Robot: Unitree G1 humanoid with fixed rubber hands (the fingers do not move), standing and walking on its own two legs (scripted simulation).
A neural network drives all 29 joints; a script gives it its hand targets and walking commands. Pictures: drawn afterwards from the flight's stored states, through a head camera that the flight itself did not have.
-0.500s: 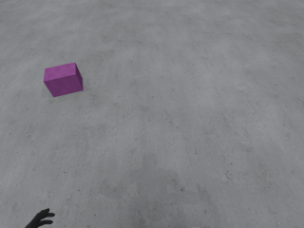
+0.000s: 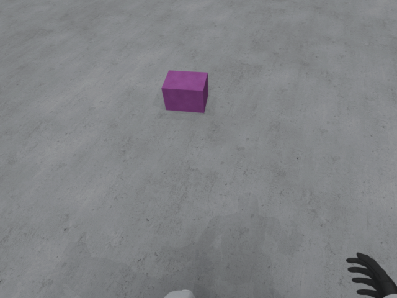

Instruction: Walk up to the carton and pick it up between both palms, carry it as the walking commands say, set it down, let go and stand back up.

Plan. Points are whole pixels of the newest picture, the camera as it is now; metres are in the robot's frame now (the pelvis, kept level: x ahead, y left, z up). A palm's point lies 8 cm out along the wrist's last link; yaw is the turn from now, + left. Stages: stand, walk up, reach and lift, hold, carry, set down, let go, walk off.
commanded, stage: walk up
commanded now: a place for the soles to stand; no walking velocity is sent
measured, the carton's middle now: (186, 91) +1.51 +0.30 -0.66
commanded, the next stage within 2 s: none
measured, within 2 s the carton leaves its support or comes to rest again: neither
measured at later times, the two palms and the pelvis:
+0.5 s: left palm (79, 214) +0.27 +0.32 -0.02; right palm (355, 178) +0.44 -0.34 -0.09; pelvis +0.28 -0.04 +0.02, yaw +12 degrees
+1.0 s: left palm (102, 138) +0.53 +0.38 -0.07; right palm (304, 103) +0.71 -0.25 -0.07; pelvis +0.53 +0.04 +0.01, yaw +15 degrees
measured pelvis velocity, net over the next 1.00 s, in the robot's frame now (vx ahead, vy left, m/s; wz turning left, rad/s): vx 0.53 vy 0.04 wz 0.26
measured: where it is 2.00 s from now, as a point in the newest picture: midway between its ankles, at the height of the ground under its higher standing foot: (198, 165)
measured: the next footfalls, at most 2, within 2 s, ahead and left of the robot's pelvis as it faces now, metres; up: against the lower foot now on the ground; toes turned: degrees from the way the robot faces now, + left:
right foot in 0.30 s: +0.35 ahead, -0.13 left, +0.00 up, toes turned +3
left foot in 0.74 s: +0.53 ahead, +0.16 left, +0.00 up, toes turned +19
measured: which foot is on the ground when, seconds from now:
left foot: down 0.00-0.30, up 0.32-0.72, down 0.74-1.00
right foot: up 0.00-0.28, down 0.30-0.76, up 0.78-1.00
